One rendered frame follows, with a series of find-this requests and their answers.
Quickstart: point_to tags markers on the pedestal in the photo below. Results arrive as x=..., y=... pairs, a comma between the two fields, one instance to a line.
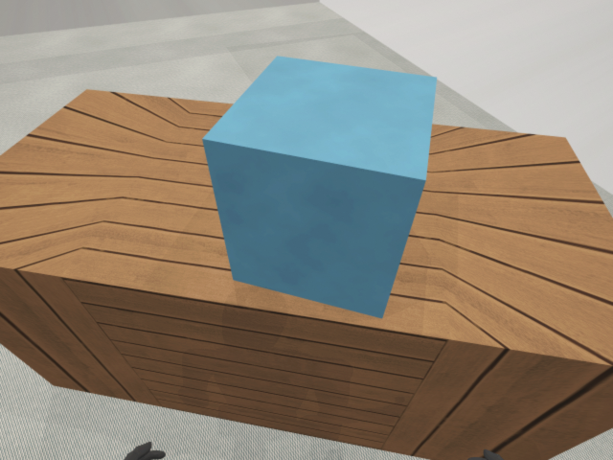
x=498, y=332

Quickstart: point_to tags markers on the carton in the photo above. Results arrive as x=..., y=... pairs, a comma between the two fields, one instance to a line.
x=317, y=170

